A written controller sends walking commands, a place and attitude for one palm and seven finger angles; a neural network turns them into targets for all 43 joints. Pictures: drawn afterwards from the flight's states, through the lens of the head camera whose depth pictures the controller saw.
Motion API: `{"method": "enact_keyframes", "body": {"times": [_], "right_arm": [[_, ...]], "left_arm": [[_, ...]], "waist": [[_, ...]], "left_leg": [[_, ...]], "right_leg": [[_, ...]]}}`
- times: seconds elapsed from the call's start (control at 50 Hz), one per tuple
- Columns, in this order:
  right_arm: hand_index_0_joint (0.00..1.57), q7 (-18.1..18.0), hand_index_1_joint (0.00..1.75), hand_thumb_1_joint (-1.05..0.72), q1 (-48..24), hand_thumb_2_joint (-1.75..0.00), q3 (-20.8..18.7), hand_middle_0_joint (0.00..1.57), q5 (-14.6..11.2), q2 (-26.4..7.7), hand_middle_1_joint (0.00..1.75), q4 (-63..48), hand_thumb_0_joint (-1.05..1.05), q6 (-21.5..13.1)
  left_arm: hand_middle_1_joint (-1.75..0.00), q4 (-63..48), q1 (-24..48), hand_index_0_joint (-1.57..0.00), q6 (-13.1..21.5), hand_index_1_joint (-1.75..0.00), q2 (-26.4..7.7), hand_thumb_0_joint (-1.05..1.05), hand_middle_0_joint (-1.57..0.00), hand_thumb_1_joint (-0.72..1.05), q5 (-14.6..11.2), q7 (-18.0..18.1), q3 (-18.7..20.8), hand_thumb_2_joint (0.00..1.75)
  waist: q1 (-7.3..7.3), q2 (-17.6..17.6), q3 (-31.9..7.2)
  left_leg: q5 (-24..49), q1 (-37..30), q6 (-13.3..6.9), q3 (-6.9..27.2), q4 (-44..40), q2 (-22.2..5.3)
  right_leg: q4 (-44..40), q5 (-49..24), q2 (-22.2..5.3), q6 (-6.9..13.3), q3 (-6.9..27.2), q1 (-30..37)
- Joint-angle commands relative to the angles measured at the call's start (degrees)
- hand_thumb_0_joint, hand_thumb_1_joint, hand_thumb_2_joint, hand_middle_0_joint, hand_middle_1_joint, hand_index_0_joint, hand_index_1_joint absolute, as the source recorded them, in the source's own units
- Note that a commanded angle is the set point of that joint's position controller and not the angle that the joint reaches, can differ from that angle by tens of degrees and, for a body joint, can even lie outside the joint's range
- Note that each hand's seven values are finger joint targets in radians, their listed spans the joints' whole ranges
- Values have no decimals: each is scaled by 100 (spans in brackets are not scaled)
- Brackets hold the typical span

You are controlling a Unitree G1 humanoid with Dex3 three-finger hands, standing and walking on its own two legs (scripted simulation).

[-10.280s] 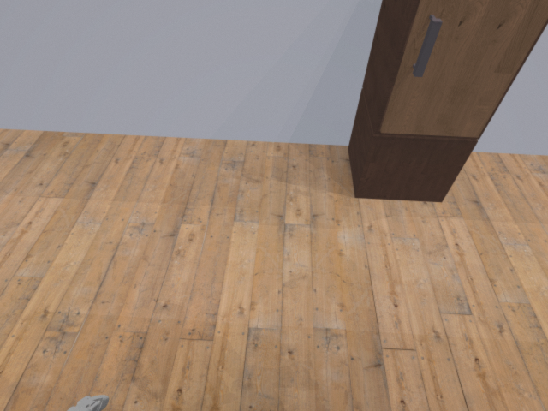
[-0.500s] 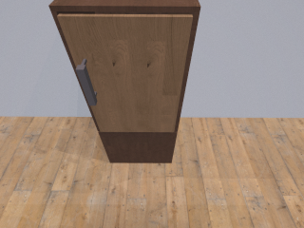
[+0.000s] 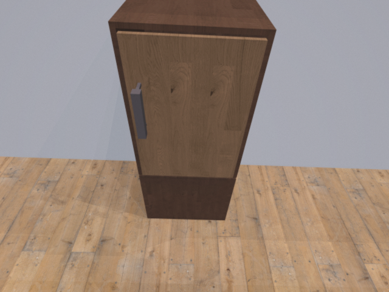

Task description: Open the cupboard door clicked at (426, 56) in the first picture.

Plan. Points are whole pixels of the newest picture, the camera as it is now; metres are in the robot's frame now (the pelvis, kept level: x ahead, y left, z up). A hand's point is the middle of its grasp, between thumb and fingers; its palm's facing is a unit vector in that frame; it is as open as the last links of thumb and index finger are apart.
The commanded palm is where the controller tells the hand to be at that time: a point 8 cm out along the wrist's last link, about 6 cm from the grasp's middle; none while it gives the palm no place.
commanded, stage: shuffle to correct the standing spot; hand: left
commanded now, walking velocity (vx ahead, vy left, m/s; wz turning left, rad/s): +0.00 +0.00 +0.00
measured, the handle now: (140, 111) +0.63 +0.22 +0.02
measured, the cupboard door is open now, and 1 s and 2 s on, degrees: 0 0 0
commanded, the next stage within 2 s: come to a stop and stand still in 0.86 s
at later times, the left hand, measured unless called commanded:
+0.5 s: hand out of the picture -0.08 +0.15 -0.18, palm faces +0.06 -0.99 -0.13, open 7.4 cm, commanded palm none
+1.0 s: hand out of the picture +0.02 +0.18 -0.19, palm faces +0.10 -0.99 -0.13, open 7.4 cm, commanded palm none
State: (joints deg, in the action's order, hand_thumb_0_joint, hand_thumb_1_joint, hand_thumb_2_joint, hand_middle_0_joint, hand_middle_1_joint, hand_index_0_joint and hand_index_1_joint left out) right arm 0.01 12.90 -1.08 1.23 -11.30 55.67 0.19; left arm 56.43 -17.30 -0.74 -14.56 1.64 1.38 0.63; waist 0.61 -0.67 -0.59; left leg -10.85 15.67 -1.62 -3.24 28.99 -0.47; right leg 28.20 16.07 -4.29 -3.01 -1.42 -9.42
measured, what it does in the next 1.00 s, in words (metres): steps on the spot: left foot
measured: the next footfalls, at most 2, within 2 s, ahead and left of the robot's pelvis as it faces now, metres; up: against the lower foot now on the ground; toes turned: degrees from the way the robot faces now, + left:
left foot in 0.94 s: +0.16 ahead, +0.15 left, +0.00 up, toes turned +9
right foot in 1.22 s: +0.19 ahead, -0.10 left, +0.00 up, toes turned -5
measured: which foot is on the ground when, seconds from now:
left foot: down 0.00-0.60, up 0.62-0.92, down 0.94-1.00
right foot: down 0.00-0.94, up 0.96-1.00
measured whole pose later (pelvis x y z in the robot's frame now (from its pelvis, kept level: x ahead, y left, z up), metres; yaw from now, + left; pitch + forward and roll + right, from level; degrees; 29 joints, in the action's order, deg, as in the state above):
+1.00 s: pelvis +0.07 +0.02 -0.01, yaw +1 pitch -1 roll +0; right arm 0.1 15.7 -3.5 1.8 -9.5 56.9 -2.7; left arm 61.6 -24.4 0.5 -7.5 1.9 0.3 2.5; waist 0.7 -1.8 0.2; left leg -12.6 19.7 -1.2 -6.8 33.8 -3.7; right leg 46.6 26.9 -4.9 0.4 -4.6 -15.5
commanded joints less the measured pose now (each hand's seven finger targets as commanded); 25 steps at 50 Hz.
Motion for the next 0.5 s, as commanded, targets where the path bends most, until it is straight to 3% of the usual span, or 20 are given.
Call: {"method": "enact_keyframes", "body": {"times": [0.0,0.04,0.06,0.12,0.18,0.24,0.3,0.34,0.38,0.4,0.42,0.44,0.46,0.48], "right_arm": [[20,-72,30,-90,137,-90,-204,20,-11,-904,30,-215,0,-67],[20,-71,30,-90,180,-90,-205,20,-19,-853,30,-133,0,-53],[20,-67,30,-90,264,-90,-191,20,-13,-779,30,-51,0,-33],[20,-61,30,-90,415,-90,-209,20,7,-716,30,83,0,55],[20,-68,30,-90,489,-90,-191,20,7,-540,30,172,0,66],[20,-79,30,-90,697,-90,-187,20,9,-360,30,254,0,46],[20,-88,30,-90,883,-90,-188,20,3,-212,30,299,0,4],[20,-93,30,-90,1037,-90,-197,20,8,-153,30,343,0,-40],[20,-117,30,-90,1284,-90,-223,20,19,-258,30,426,0,-81],[20,-138,30,-90,1446,-90,-275,20,28,-428,30,475,0,-94],[20,-162,30,-90,1620,-90,-324,20,48,-622,30,539,0,-131],[20,-161,30,-90,1545,-90,-365,20,29,-688,30,528,0,-169],[20,-156,30,-90,1348,-90,-348,20,21,-663,30,489,0,-200],[20,-148,30,-90,1119,-90,-333,20,26,-603,30,430,0,-212]], "left_arm": [[-30,-73,-418,-20,61,-30,-402,0,-20,90,-1,29,95,90],[-30,8,-541,-20,64,-30,-329,0,-20,90,1,35,86,90],[-30,77,-664,-20,72,-30,-240,0,-20,90,7,34,76,90],[-30,178,-872,-20,41,-30,-195,0,-20,90,29,23,102,90],[-30,309,-1056,-20,58,-30,-131,0,-20,90,-12,-3,142,90],[-30,364,-1093,-20,77,-30,-137,0,-20,90,-39,-13,215,90],[-30,402,-1077,-20,96,-30,-102,0,-20,90,-53,-15,256,90],[-30,407,-1009,-20,108,-30,-13,0,-20,90,-52,-17,266,90],[-30,383,-945,-20,105,-30,182,0,-20,90,-41,-32,245,90],[-30,353,-950,-20,111,-30,307,0,-20,90,-27,-50,228,90],[-30,309,-893,-20,129,-30,512,0,-20,90,-4,-59,202,90],[-30,242,-748,-20,130,-30,599,0,-20,90,4,-70,180,90],[-30,216,-666,-20,168,-30,639,0,-20,90,4,-90,177,90],[-30,234,-778,-20,191,-30,697,0,-20,90,-6,-102,187,90]], "waist": [[-19,324,428],[-9,320,456],[-20,236,341],[-12,173,541],[0,-1,866],[-78,-290,801],[-145,-432,747],[-205,-342,809],[-283,364,961],[-315,944,960],[-375,1464,971],[-337,1326,967],[-252,1031,925],[-121,835,838]], "left_leg": [[-1686,345,-96,1021,-1420,-638],[-1748,389,-80,1005,-1434,-626],[-1909,303,-70,970,-1392,-599],[-2571,464,-78,893,-1257,-524],[-2292,564,-67,672,-825,-332],[-2007,500,-35,415,-186,-117],[-1856,452,-39,267,234,-46],[-1915,352,-68,319,150,-83],[-2513,126,-192,887,-593,-382],[-3123,9,-359,1544,-1214,-800],[-3777,-76,-657,2470,-1916,-1383],[-3749,6,-964,2876,-2226,-1737],[-3403,286,-1048,2724,-2211,-1780],[-3071,612,-994,2331,-2160,-1718]], "right_leg": [[-460,155,-1,301,67,-305],[-503,193,-12,292,83,-331],[-550,489,-1,287,79,-325],[-650,1568,41,338,171,-570],[-838,1819,-73,488,516,-828],[-995,2279,-256,669,853,-991],[-999,2504,-356,792,986,-1120],[-816,2511,-306,809,936,-1325],[-119,2253,52,709,542,-1691],[589,1921,370,581,75,-1868],[1579,1281,588,483,-374,-2035],[2303,1160,354,514,-223,-2134],[2440,1175,131,535,-84,-1946],[2200,1114,48,522,-98,-1511]]}}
